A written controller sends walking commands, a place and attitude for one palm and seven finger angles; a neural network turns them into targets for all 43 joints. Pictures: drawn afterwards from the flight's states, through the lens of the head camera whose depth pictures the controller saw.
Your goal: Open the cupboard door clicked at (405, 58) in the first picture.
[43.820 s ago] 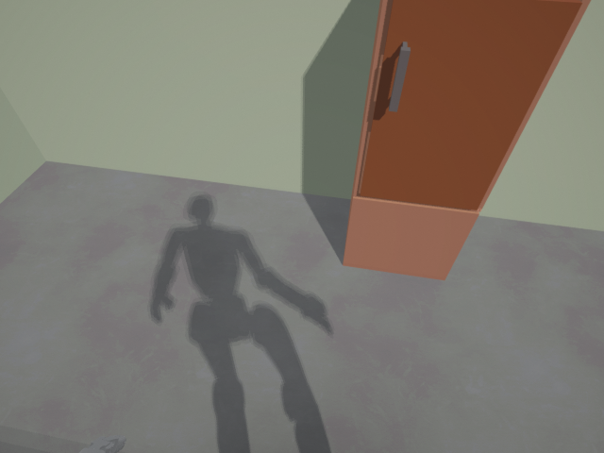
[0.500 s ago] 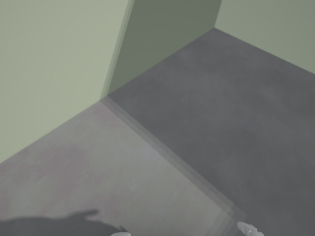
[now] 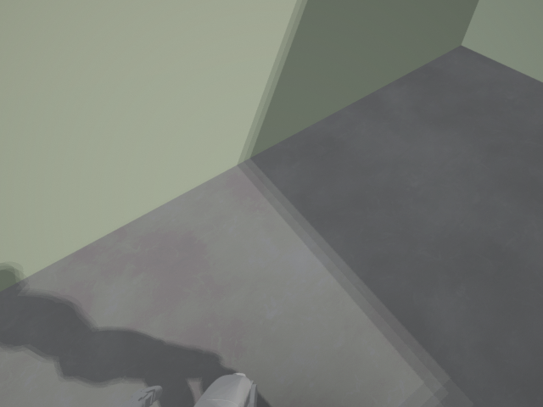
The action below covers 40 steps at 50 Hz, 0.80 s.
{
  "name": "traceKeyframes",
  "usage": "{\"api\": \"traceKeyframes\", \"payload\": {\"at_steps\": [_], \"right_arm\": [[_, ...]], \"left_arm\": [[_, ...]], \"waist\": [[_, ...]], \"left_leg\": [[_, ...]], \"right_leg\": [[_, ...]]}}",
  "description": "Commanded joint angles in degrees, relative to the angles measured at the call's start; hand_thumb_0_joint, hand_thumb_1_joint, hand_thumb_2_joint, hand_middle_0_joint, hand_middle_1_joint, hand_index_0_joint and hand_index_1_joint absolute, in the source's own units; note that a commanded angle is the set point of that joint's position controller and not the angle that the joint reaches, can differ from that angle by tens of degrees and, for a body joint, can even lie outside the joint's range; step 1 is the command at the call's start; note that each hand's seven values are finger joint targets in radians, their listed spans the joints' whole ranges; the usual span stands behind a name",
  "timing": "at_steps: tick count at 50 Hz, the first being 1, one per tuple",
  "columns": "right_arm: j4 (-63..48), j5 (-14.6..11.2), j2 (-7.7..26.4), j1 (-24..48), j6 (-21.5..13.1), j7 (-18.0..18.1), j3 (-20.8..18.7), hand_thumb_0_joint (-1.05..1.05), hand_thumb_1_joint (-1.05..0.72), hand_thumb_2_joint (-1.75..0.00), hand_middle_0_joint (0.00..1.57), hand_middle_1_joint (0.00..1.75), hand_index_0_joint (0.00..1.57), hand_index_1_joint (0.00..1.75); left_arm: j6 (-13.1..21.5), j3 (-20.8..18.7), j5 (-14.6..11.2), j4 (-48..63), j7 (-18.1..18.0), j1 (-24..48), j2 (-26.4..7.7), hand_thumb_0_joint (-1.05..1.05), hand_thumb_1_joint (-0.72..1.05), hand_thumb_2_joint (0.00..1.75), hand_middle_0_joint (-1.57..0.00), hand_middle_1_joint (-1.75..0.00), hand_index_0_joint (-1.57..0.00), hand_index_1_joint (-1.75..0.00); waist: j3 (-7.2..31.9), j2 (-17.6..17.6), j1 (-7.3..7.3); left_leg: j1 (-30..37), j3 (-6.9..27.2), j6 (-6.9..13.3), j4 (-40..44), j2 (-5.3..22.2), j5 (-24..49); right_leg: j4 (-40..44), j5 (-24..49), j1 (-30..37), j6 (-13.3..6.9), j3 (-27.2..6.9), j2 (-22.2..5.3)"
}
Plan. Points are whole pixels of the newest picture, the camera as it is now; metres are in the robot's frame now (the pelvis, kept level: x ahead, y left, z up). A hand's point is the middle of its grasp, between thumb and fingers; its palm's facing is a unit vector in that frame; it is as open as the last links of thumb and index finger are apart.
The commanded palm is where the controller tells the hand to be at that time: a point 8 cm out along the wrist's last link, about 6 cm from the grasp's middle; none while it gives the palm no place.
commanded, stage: turn to face it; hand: left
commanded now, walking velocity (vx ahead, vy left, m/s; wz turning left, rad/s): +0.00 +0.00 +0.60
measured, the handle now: out of the picture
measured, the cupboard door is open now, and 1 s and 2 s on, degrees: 46 46 46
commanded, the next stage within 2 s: none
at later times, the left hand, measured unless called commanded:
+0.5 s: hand out of the picture +0.00 +0.27 -0.17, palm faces +0.32 -0.92 -0.24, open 7.3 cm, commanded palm none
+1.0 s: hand out of the picture +0.02 +0.20 -0.14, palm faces +0.53 -0.81 -0.26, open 7.3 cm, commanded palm none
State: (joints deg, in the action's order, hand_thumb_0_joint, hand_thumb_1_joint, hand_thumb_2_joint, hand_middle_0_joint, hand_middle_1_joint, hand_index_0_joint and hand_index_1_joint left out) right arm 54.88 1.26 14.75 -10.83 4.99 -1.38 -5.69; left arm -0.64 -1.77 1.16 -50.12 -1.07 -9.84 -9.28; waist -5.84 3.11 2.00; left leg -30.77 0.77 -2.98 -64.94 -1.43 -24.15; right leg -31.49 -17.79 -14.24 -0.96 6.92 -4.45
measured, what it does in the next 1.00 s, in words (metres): steps on the spot, turning left: left foot, then right foot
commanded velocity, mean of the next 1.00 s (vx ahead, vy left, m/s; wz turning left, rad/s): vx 0.00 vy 0.00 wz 0.60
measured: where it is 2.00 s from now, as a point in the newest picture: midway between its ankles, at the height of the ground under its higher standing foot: outside the picture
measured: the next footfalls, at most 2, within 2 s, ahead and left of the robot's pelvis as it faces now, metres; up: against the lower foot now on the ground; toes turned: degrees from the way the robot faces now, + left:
left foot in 0.30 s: +0.02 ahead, +0.13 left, +0.00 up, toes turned +17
right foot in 0.80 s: +0.09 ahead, -0.08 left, +0.00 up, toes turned +25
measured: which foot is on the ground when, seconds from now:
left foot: up 0.00-0.28, down 0.30-0.80, up 0.82-1.00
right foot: down 0.00-0.30, up 0.32-0.78, down 0.80-1.00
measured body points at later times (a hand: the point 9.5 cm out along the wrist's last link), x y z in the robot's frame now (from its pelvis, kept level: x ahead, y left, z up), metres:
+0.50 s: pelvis +0.00 +0.04 +0.00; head +0.05 +0.08 +0.45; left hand -0.01 +0.32 -0.15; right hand +0.17 -0.17 -0.13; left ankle -0.02 +0.12 -0.74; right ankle +0.02 -0.13 -0.65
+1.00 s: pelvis +0.03 -0.01 +0.00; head +0.10 -0.01 +0.45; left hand -0.01 +0.24 -0.12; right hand +0.21 -0.21 -0.16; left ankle -0.07 +0.10 -0.64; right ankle +0.06 -0.10 -0.74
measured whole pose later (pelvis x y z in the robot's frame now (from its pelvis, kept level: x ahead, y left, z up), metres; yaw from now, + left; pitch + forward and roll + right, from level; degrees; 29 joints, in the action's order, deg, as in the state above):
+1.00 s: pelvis +0.03 -0.01 +0.00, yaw +35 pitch +1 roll +2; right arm 55.8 1.1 14.6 -11.4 5.1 -1.4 -5.7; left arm -0.3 -1.3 0.9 -50.1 -1.3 -9.2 -8.3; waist -5.6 2.3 3.0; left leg -30.0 0.7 -4.1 -66.6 0.0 -22.0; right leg -28.0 -18.1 -10.9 -1.8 9.2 -4.0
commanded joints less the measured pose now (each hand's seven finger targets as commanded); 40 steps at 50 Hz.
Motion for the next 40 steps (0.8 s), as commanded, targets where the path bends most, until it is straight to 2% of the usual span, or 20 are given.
{"api": "traceKeyframes", "payload": {"at_steps": [1,7,9,11,12,13,14,15,16,17,18,21,24,27,32,35,37,38,39,40], "right_arm": [[-4.6,-0.4,2.4,2.6,-1.3,-0.4,0.1,0.0,-0.9,-0.9,0.2,0.3,0.2,0.3],[-5.8,-0.5,1.1,7.3,-1.6,-0.6,0.9,0.0,-0.9,-0.9,0.2,0.3,0.2,0.3],[-6.3,-0.7,0.8,7.6,-2.0,-0.6,1.1,0.0,-0.9,-0.9,0.2,0.3,0.2,0.3],[-6.1,-0.7,1.5,5.5,-2.4,-0.5,0.9,0.0,-0.9,-0.9,0.2,0.3,0.2,0.3],[-5.8,-0.6,2.2,3.5,-2.7,-0.4,0.7,0.0,-0.9,-0.9,0.2,0.3,0.2,0.3],[-4.9,-0.4,4.2,0.0,-3.1,-0.4,0.2,0.0,-0.9,-0.9,0.2,0.3,0.2,0.3],[-4.5,0.0,10.1,-3.8,-3.7,-0.1,-1.2,0.0,-0.9,-0.9,0.2,0.3,0.2,0.3],[-3.8,0.0,15.3,-8.0,-3.4,0.7,-2.5,0.0,-0.9,-0.9,0.2,0.3,0.2,0.3],[-2.7,0.0,14.8,-9.0,-3.1,1.0,-2.0,0.0,-0.9,-0.9,0.2,0.3,0.2,0.3],[-3.2,0.1,12.7,-6.7,-3.5,1.6,-1.5,0.0,-0.9,-0.9,0.2,0.3,0.2,0.3],[-4.7,0.2,11.3,-2.7,-3.6,2.1,-1.2,0.0,-0.9,-0.9,0.2,0.3,0.2,0.3],[-5.9,-0.1,9.3,1.0,-4.2,2.3,-0.2,0.0,-0.9,-0.9,0.2,0.3,0.2,0.3],[-5.5,-0.3,8.9,-0.4,-4.6,2.3,0.0,0.0,-0.9,-0.9,0.2,0.3,0.2,0.3],[-4.9,-0.1,8.9,-2.3,-4.6,2.2,-0.3,0.0,-0.9,-0.9,0.2,0.3,0.2,0.3],[-4.6,0.3,9.2,-3.0,-4.0,2.0,-0.8,0.0,-0.9,-0.9,0.2,0.3,0.2,0.3],[-5.1,0.4,9.1,-1.6,-3.5,2.0,-1.1,0.0,-0.9,-0.9,0.2,0.3,0.2,0.3],[-5.5,0.1,8.8,0.4,-3.4,2.0,-1.2,0.0,-0.9,-0.9,0.2,0.3,0.2,0.3],[-5.9,-0.3,7.7,0.8,-3.4,1.9,-1.2,0.0,-0.9,-0.9,0.2,0.3,0.2,0.3],[-6.1,-1.0,4.8,-0.2,-3.6,1.4,-0.9,0.0,-0.9,-0.9,0.2,0.3,0.2,0.3],[-7.2,-1.0,2.7,-0.2,-3.7,1.4,-0.7,0.0,-0.9,-0.9,0.2,0.3,0.2,0.3]], "left_arm": [[1.7,-2.8,-0.1,3.5,-1.1,-2.1,-10.6,0.0,0.9,0.9,-0.2,-0.3,-0.2,-0.3],[1.5,-4.0,0.5,1.7,-1.0,-6.6,-13.0,0.0,0.9,0.9,-0.2,-0.3,-0.2,-0.3],[1.3,-4.4,0.9,1.2,-0.9,-6.6,-13.7,0.0,0.9,0.9,-0.2,-0.3,-0.2,-0.3],[1.2,-4.7,0.7,1.3,-0.6,-6.0,-14.6,0.0,0.9,0.9,-0.2,-0.3,-0.2,-0.3],[1.2,-4.8,0.4,1.4,-0.4,-5.2,-14.7,0.0,0.9,0.9,-0.2,-0.3,-0.2,-0.3],[1.0,-4.8,-0.1,1.7,-0.2,-4.3,-14.3,0.0,0.9,0.9,-0.2,-0.3,-0.2,-0.3],[0.6,-4.3,-0.4,3.1,0.2,-4.0,-11.1,0.0,0.9,0.9,-0.2,-0.3,-0.2,-0.3],[0.2,-2.8,-0.6,6.1,0.2,0.5,-7.6,0.0,0.9,0.9,-0.2,-0.3,-0.2,-0.3],[-0.6,-2.9,0.0,6.7,-0.1,2.8,-9.4,0.0,0.9,0.9,-0.2,-0.3,-0.2,-0.3],[-0.9,-3.2,0.2,5.8,-0.3,4.2,-8.9,0.0,0.9,0.9,-0.2,-0.3,-0.2,-0.3],[-1.1,-3.6,0.1,4.6,0.0,3.0,-9.1,0.0,0.9,0.9,-0.2,-0.3,-0.2,-0.3],[-1.2,-3.7,0.3,2.0,0.8,0.0,-9.2,0.0,0.9,0.9,-0.2,-0.3,-0.2,-0.3],[-1.0,-3.6,0.2,1.6,0.7,-0.7,-9.2,0.0,0.9,0.9,-0.2,-0.3,-0.2,-0.3],[-0.9,-3.4,0.0,2.7,0.4,1.4,-8.8,0.0,0.9,0.9,-0.2,-0.3,-0.2,-0.3],[-0.7,-2.9,-0.3,4.6,0.2,4.9,-8.0,0.0,0.9,0.9,-0.2,-0.3,-0.2,-0.3],[-0.4,-2.9,-0.7,4.5,0.0,3.3,-7.8,0.0,0.9,0.9,-0.2,-0.3,-0.2,-0.3],[0.0,-3.1,-0.9,3.6,-0.3,-0.3,-8.2,0.0,0.9,0.9,-0.2,-0.3,-0.2,-0.3],[0.6,-3.5,-0.9,3.0,-0.5,-2.7,-9.2,0.0,0.9,0.9,-0.2,-0.3,-0.2,-0.3],[1.3,-4.2,-0.1,2.8,-0.9,-5.1,-13.4,0.0,0.9,0.9,-0.2,-0.3,-0.2,-0.3],[1.3,-4.7,0.4,2.9,-1.2,-5.5,-17.1,0.0,0.9,0.9,-0.2,-0.3,-0.2,-0.3]], "waist": [[6.6,-13.4,-1.52],[6.5,-13.5,-4.22],[6.6,-15.3,-4.69],[7.8,-15.3,-3.37],[8.5,-13.7,-2.1],[10.5,-9.7,0.26],[13.8,5.5,2.38],[13.1,16.6,5.02],[12.6,8.9,4.71],[11.0,10.4,3.97],[9.9,10.0,2.02],[7.7,3.6,-0.83],[9.1,2.6,-1.13],[9.3,2.6,-0.39],[8.8,5.0,0.41],[9.3,7.1,-0.46],[9.9,5.5,-2.47],[10.9,2.0,-3.87],[13.3,-9.1,-4.88],[12.1,-21.9,-5.32]], "left_leg": [[-3.5,-1.4,-1.6,-0.8,3.1,2.2],[1.6,-5.5,-1.1,15.0,3.2,-1.5],[4.7,-6.5,-0.4,20.5,2.8,-2.7],[9.6,-7.8,0.4,27.1,2.0,0.8],[14.2,-7.8,0.8,32.2,1.6,5.3],[22.2,-6.3,1.6,39.2,2.3,13.0],[32.0,9.1,6.1,42.8,13.8,25.9],[33.9,24.2,14.4,43.8,25.2,48.7],[31.9,20.2,16.6,42.7,26.6,46.7],[27.8,18.1,15.0,44.2,22.3,39.9],[26.2,16.5,13.7,44.4,19.5,34.5],[23.5,11.3,10.3,46.1,14.5,30.9],[25.3,11.4,11.0,45.6,13.8,33.4],[26.4,14.4,12.4,45.0,14.1,34.4],[23.9,18.1,12.8,43.4,13.2,33.5],[19.4,20.4,12.2,41.8,12.2,34.2],[14.9,20.7,10.6,39.2,10.5,32.2],[10.2,19.7,8.3,36.6,8.1,26.7],[1.2,14.1,4.7,28.6,3.0,12.8],[-5.8,2.4,0.5,13.3,-4.7,-10.7]], "right_leg": [[10.5,30.1,10.4,-3.1,-4.4,-13.2],[7.8,34.4,12.9,-4.5,-1.9,-16.6],[6.2,34.1,12.2,-4.7,-1.8,-17.4],[3.2,33.3,10.5,-3.5,-0.1,-17.8],[0.5,30.7,8.1,-2.0,1.3,-17.0],[-6.1,26.7,3.4,0.3,3.6,-15.6],[-18.7,7.0,-8.5,4.1,6.2,-9.2],[-29.5,-21.6,-20.6,6.6,2.3,-2.8],[-34.0,-20.1,-21.1,5.3,-4.2,-3.8],[-35.2,-16.1,-21.1,5.1,-5.6,-4.0],[-36.6,-11.9,-21.7,5.5,-6.5,-3.6],[-37.4,-2.8,-20.7,6.4,-6.9,-2.4],[-34.7,-1.2,-20.1,7.1,-7.3,-1.8],[-30.6,-2.6,-19.9,7.4,-7.6,-0.9],[-19.2,-5.7,-14.8,6.8,-6.9,1.5],[-10.9,-5.7,-7.0,5.8,-6.2,3.6],[-1.2,0.9,1.6,5.2,-5.8,4.4],[7.3,6.8,9.4,4.9,-6.7,2.9],[14.1,8.5,20.0,2.5,-16.0,-7.2],[15.0,16.5,20.1,-4.3,-28.9,-22.3]]}}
